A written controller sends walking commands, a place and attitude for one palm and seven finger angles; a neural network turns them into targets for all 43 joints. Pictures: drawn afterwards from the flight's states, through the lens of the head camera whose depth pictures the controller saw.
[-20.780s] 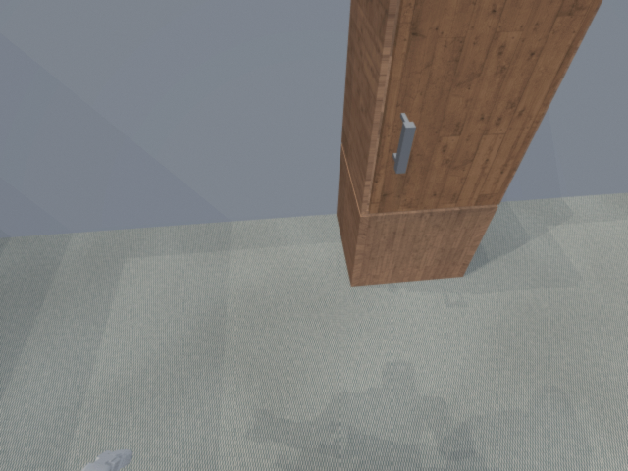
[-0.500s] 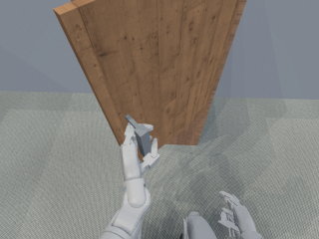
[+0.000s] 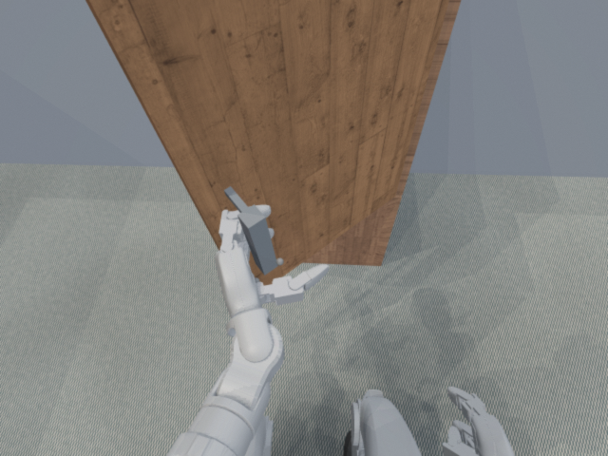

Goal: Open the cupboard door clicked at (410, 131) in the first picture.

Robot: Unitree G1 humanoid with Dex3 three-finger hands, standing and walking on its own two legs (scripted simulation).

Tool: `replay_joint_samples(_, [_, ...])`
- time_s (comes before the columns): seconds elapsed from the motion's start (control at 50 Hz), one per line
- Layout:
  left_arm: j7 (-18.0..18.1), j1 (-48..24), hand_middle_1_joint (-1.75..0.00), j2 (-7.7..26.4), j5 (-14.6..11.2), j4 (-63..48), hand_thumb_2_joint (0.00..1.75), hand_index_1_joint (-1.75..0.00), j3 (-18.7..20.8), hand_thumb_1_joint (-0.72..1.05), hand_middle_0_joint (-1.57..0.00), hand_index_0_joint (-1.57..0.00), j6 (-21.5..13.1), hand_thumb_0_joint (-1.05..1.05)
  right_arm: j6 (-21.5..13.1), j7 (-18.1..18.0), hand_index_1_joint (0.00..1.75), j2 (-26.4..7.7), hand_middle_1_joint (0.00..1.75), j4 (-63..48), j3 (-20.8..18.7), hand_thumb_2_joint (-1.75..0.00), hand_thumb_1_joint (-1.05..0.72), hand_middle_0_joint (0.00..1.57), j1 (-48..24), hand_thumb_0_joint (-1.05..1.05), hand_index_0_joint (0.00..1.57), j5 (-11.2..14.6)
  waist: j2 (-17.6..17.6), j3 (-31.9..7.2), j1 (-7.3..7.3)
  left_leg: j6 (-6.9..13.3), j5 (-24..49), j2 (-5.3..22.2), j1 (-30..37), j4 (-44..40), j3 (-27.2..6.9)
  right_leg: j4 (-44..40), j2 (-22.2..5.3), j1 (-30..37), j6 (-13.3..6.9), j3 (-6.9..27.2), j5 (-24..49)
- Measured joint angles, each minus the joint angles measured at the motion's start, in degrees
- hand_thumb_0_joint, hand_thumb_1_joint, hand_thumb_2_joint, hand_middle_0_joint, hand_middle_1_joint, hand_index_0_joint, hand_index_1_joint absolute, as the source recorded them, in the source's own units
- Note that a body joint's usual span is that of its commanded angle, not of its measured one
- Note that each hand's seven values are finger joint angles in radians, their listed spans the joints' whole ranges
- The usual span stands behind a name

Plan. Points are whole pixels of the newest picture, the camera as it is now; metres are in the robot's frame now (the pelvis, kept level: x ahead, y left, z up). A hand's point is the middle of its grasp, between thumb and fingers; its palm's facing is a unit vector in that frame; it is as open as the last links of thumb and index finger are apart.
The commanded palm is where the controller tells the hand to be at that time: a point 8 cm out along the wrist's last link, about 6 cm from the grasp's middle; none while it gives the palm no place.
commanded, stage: open thumb and fingers to let go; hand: left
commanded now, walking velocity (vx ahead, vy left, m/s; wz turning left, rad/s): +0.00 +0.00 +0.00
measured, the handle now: (250, 231) +0.40 +0.08 +0.03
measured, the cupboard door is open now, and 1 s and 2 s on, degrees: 42 45 45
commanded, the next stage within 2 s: slide the hand sideways off the handle in 0.36 s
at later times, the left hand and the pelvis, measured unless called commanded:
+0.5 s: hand (274, 263) +0.36 +0.04 +0.03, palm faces +0.23 -0.97 -0.05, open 15.5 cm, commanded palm +0.31 +0.08 +0.02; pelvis +0.00 +0.03 +0.00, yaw -1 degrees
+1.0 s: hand (271, 308) +0.30 +0.05 +0.02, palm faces -0.18 -0.98 -0.05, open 16.3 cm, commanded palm +0.28 +0.11 +0.02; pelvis +0.00 +0.04 -0.01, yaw -2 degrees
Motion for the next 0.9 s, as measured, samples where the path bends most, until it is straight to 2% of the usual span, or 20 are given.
replay_joint_samples(0.08, [0.48,0.13,-1.19,0.01,0.58,0.09,0.38,-1.19,-0.37,-0.3,-0.31,-0.31,0.34,0.0,-0.02,0.21,0.3,0.18,0.3,-0.14,-0.05,-0.9,-0.91,0.2,0.71,0.01,0.19,-0.1,0.11,-0.19,-0.11,0.05,0.06,0.06,0.04,0.06,0.36,-0.41,0.1,0.13,0.41,0.38,0.42])
replay_joint_samples(0.18, [1.27,-0.38,-1.05,-0.08,0.85,1.13,0.33,-1.06,-1.15,-0.42,-0.28,-0.28,0.51,-0.01,-0.4,0.41,0.3,0.62,0.3,0.04,0.47,-0.9,-0.91,0.2,0.7,0.01,0.2,-0.16,-0.02,-0.19,-0.25,0.58,0.09,-0.04,0.19,0.24,0.7,-0.9,0.04,0.54,1.03,0.74,0.84])
replay_joint_samples(0.4, [2.59,-3.39,-0.6,-0.8,2.31,3.68,0.3,-0.59,-2.39,-0.49,-0.23,-0.22,0.54,-0.01,-1.01,0.96,0.3,1.67,0.3,-0.08,1.32,-0.9,-0.91,0.2,-0.8,0.01,0.2,-0.91,-0.37,-0.16,-0.31,1.73,-0.36,-0.32,-1.44,1.93,1.0,-0.87,-0.16,-0.33,2.21,1.1,1.3])
replay_joint_samples(0.48, [2.6,-3.53,-0.51,-0.85,2.0,3.49,0.3,-0.55,-3.17,-0.49,-0.28,-0.25,0.87,-0.02,-0.79,1.18,0.3,1.75,0.3,-0.2,1.39,-0.9,-0.91,0.2,-1.01,0.01,0.2,-0.92,-0.01,-0.08,-0.02,2.09,-0.51,-0.43,-1.65,2.24,1.07,-1.02,-0.26,-0.29,2.56,1.18,1.37])
replay_joint_samples(0.5, [1.89,-3.2,-0.49,-0.54,2.28,3.02,0.3,-0.54,-3.4,-0.49,-0.28,-0.24,0.95,-0.02,-0.69,1.28,0.3,1.74,0.3,-0.26,1.49,-0.9,-0.91,0.2,-1.01,0.01,0.2,-0.87,-0.05,0.07,-0.07,2.21,-0.52,-0.58,-1.61,2.28,1.12,-0.95,-0.4,-0.24,2.66,1.24,1.34])
replay_joint_samples(0.52, [-0.66,-2.47,-0.48,0.21,2.49,2.29,0.3,-0.52,-3.67,-0.49,-0.28,-0.22,0.55,-0.02,-0.53,1.39,0.3,1.71,0.3,-0.65,1.5,-0.9,-0.91,0.2,-0.69,0.01,0.2,-0.68,-0.12,0.15,-0.13,2.34,-0.52,-0.82,-1.67,2.38,1.11,-0.75,-0.64,-0.27,2.76,1.26,1.23])
replay_joint_samples(0.58, [-12.01,-0.41,-0.42,4.85,2.4,0.32,0.3,-0.46,-5.12,-0.49,-0.25,-0.16,-1.61,-0.02,-0.1,1.38,0.3,1.29,0.3,-2.0,1.33,-0.9,-0.91,0.2,0.96,0.01,0.2,0.18,-0.25,0.12,0.03,2.62,-0.84,-1.52,-1.95,3.27,0.96,0.35,-1.34,-0.42,3.02,1.19,0.56])
replay_joint_samples(0.64, [-22.82,0.26,-0.38,9.23,-1.05,-1.37,0.3,-0.4,-7.35,-0.49,-0.22,-0.12,-2.59,-0.02,0.19,1.13,0.3,0.24,0.3,-2.87,1.28,-0.9,-0.91,0.2,2.03,0.01,0.2,1.99,0.41,0.93,0.16,2.9,-1.41,-1.89,-1.49,4.34,0.65,1.04,-1.72,0.44,3.3,0.92,-0.03])
replay_joint_samples(0.68, [-27.39,0.36,-0.35,9.66,-4.65,-2.17,0.3,-0.37,-8.06,-0.5,-0.2,-0.12,-1.48,-0.02,0.33,0.86,0.3,-0.53,0.3,-3.44,1.36,-0.9,-0.91,0.2,2.39,0.01,0.2,3.3,0.98,1.61,0.23,3.16,-1.53,-1.92,-0.84,4.44,0.71,0.76,-1.73,1.25,3.54,0.97,0.05])
replay_joint_samples(0.74, [-29.08,1.37,-0.33,7.14,-8.6,-3.12,0.3,-0.34,-7.7,-0.5,-0.18,-0.12,1.21,-0.02,0.69,0.77,0.3,-1.12,0.3,-4.66,1.56,-0.9,-0.91,0.2,2.83,0.01,0.2,4.56,1.17,2.03,0.09,3.53,-1.23,-1.93,0.18,3.53,1.48,-0.15,-1.69,2.05,3.82,1.71,0.56])
replay_joint_samples(0.78, [-27.87,2.79,-0.32,5.06,-9.09,-4.18,0.3,-0.33,-7.13,-0.5,-0.17,-0.13,2.14,-0.02,0.74,1.04,0.3,-1.14,0.3,-5.73,1.59,-0.9,-0.91,0.2,3.36,0.01,0.2,4.59,0.92,1.63,0.01,3.74,-0.98,-2.0,0.41,2.89,2.09,-0.5,-1.71,1.96,3.95,2.32,0.8])
replay_joint_samples(0.84, [-25.32,5.23,-0.31,3.52,-6.53,-6.13,0.3,-0.32,-7.08,-0.5,-0.15,-0.14,1.16,-0.02,0.73,1.88,0.3,-0.77,0.3,-6.97,1.64,-0.9,-0.91,0.2,3.84,0.01,0.2,3.97,0.14,0.6,-0.12,3.85,-1.11,-1.95,-0.01,2.93,2.84,0.03,-1.61,1.02,4.11,3.08,0.67])
replay_joint_samples(0.9, [-23.95,7.24,-0.31,3.93,-2.94,-8.06,0.3,-0.31,-7.62,-0.5,-0.15,-0.14,-0.95,-0.02,1.0,2.7,0.3,-0.4,0.3,-7.72,1.68,-0.9,-0.91,0.2,3.65,0.01,0.2,3.41,-0.52,0.02,-0.02,3.71,-1.79,-1.76,-0.82,4.13,3.07,1.46,-1.37,-0.09,4.0,3.35,0.05])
